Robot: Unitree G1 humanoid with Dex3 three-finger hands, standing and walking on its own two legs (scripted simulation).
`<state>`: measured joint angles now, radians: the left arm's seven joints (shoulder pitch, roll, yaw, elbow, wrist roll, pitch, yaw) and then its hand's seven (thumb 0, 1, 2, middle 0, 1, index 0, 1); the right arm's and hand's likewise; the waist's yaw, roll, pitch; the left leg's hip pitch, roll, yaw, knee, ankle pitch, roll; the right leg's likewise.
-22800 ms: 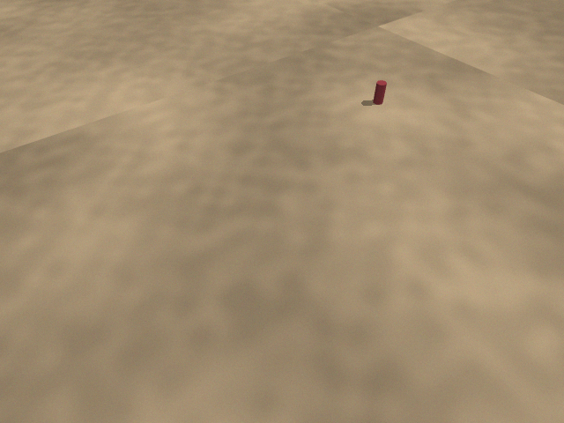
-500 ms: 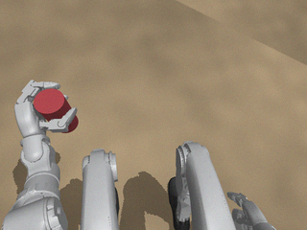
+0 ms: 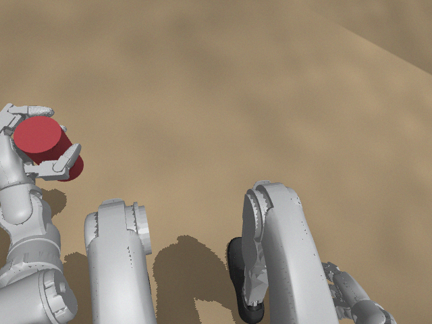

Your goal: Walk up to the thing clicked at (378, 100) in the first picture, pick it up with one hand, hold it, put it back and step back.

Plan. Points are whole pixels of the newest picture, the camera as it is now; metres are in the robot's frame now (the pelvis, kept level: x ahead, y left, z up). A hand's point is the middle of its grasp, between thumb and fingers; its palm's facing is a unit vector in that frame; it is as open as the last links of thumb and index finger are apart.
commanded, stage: crouch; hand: left
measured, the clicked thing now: (54, 152) +0.43 +0.27 -0.10
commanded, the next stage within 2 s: lower in 0.26 s
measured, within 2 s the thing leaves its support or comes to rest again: neither
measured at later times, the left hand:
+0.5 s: hand (59, 153) +0.43 +0.27 -0.12, palm faces +0.30 -0.95 -0.03, open 9.2 cm
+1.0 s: hand (68, 161) +0.44 +0.27 -0.19, palm faces +0.33 -0.94 -0.03, open 9.2 cm
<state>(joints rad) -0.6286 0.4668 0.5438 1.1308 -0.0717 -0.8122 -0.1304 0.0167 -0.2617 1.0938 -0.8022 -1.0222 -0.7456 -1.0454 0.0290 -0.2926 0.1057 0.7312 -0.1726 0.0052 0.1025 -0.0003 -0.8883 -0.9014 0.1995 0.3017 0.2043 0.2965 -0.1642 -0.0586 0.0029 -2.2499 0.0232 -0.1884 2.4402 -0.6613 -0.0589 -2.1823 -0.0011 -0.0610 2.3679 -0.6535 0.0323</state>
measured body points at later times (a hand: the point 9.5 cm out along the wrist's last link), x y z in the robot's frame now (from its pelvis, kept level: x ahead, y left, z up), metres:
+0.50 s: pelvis +0.00 +0.01 -0.02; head +0.22 +0.10 +0.36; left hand +0.41 +0.32 -0.12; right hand +0.12 -0.27 -0.11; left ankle +0.09 +0.14 -0.29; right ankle +0.11 -0.13 -0.29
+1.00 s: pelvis +0.00 +0.02 -0.04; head +0.24 +0.14 +0.32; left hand +0.42 +0.32 -0.18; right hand +0.13 -0.26 -0.09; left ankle +0.09 +0.14 -0.29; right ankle +0.11 -0.13 -0.29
